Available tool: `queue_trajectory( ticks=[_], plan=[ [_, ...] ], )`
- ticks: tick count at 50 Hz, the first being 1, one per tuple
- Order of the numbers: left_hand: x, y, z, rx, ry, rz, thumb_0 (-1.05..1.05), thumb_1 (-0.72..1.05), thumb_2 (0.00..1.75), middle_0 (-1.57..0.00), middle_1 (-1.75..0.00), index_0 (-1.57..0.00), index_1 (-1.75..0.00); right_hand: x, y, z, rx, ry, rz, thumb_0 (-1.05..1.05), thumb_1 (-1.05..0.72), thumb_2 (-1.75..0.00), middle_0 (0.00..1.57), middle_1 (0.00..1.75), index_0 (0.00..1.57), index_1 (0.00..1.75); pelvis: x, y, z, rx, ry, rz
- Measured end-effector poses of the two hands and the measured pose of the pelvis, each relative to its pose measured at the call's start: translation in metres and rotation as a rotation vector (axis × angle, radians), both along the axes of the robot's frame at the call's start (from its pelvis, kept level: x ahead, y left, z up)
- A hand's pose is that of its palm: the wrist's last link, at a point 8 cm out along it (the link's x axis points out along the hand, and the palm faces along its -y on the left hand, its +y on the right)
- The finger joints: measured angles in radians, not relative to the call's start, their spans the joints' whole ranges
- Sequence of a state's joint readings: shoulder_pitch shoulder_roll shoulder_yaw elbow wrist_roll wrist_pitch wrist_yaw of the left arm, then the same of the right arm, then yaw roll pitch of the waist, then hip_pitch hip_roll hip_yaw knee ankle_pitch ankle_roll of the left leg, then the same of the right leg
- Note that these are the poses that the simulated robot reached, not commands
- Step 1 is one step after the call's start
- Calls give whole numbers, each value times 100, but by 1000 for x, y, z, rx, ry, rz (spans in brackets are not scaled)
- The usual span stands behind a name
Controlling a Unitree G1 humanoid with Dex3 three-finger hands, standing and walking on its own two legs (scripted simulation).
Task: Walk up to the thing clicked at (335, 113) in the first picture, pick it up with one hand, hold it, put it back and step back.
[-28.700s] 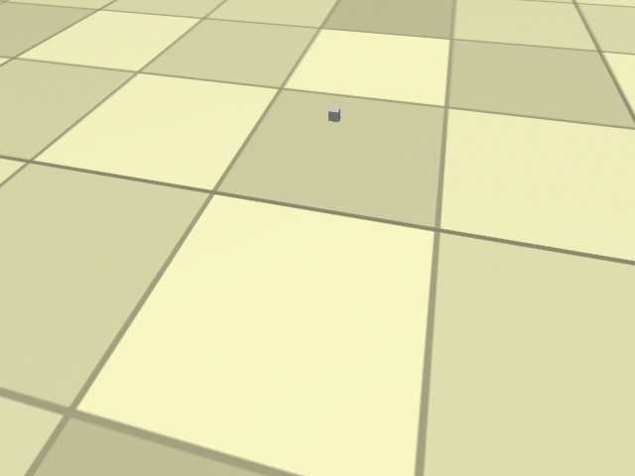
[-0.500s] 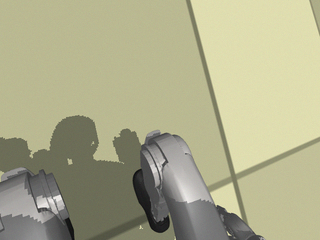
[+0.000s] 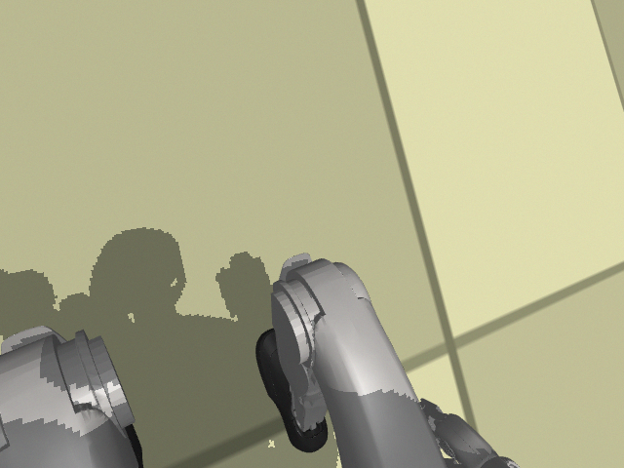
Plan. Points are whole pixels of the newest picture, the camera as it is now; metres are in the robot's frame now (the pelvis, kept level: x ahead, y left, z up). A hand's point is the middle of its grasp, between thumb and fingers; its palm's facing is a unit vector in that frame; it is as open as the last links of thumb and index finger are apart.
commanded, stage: open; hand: left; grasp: from above
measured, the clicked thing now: out of the picture +0.45 +0.34 -0.27
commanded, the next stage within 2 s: withdraw in 0.32 s
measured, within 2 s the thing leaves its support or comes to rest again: neither
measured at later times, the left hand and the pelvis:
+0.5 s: hand out of the picture +0.44 +0.33 -0.23, palm faces -0.47 -0.09 -0.88, open 14.0 cm; pelvis +0.00 +0.00 +0.00, yaw +0 degrees
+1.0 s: hand out of the picture +0.45 +0.38 -0.07, palm faces -0.43 -0.12 -0.89, open 14.2 cm; pelvis +0.00 +0.00 +0.04, yaw +5 degrees
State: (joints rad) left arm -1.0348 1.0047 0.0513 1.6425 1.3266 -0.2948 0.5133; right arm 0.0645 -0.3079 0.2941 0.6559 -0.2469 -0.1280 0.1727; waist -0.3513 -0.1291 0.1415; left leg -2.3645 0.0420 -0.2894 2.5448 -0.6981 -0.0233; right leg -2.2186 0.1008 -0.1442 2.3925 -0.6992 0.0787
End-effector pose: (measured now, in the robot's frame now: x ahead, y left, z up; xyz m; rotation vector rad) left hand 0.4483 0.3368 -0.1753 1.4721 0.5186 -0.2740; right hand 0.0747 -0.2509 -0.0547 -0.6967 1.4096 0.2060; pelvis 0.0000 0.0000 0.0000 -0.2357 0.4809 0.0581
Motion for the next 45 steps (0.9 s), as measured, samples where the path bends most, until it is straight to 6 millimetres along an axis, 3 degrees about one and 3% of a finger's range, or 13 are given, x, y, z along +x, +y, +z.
queue_trajectory(
  ticks=[18,29,35,40,45],
  plan=[
    [2,0,-1,-8,-17,-18,0,-46,97,-14,-92,-14,-93,0,0,2,-7,4,10,0,-91,-90,21,30,21,30,0,-1,0,-2,-1,0],
    [7,0,8,3,-60,6,0,-50,98,-9,-100,-10,-100,-3,1,0,9,-3,7,0,-91,-90,21,30,20,30,-2,-1,-1,4,-4,-1],
    [18,10,40,42,-192,91,0,-50,97,-9,-103,-10,-101,-4,2,-1,45,-15,-18,0,-91,-90,21,30,21,30,1,-2,1,10,24,-1],
    [26,26,91,96,-280,200,0,-51,98,-8,-103,-10,-101,3,2,-6,94,-51,-76,0,-91,-90,21,30,21,30,3,-2,7,19,65,7],
    [23,39,139,126,-213,289,0,-53,99,-8,-102,-9,-102,13,2,-7,143,-86,-148,0,-91,-90,21,30,20,30,2,-3,23,38,93,26]
  ],
)
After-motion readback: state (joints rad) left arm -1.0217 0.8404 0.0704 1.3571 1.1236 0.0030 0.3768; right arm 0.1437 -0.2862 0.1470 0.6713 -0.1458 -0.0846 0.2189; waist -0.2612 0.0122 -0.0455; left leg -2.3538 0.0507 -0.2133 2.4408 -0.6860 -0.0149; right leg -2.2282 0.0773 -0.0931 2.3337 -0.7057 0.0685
